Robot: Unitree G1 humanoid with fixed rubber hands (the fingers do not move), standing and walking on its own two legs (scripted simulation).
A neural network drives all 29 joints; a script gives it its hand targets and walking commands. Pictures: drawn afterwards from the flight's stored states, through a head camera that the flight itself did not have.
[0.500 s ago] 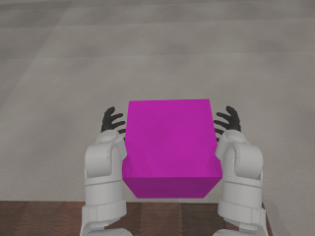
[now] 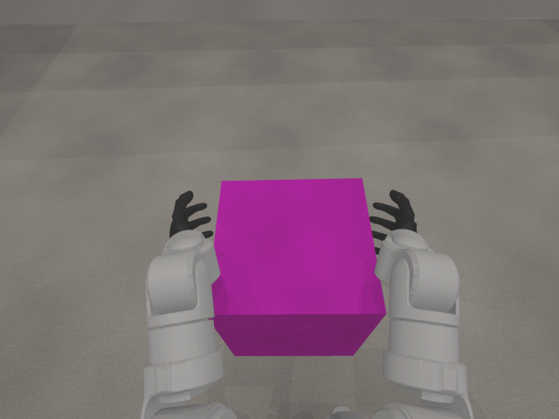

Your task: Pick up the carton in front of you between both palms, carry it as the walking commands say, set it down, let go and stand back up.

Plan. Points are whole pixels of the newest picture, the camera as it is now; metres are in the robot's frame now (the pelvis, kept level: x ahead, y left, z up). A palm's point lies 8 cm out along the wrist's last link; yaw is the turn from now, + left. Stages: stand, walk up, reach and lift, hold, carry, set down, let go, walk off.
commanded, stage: carry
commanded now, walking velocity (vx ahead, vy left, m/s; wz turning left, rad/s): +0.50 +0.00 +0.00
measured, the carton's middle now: (292, 275) +0.36 -0.01 -0.02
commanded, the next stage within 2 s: none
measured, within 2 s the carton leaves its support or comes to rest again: neither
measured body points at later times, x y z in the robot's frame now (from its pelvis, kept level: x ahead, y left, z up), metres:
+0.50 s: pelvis +0.32 -0.05 -0.05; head +0.37 -0.05 +0.40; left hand +0.65 +0.12 +0.01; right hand +0.67 -0.17 +0.01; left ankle +0.37 +0.10 -0.71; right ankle +0.31 -0.09 -0.78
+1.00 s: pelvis +0.64 -0.02 -0.03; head +0.67 -0.01 +0.42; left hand +0.99 +0.11 +0.07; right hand +0.97 -0.18 +0.07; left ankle +0.61 +0.06 -0.78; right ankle +0.71 -0.17 -0.73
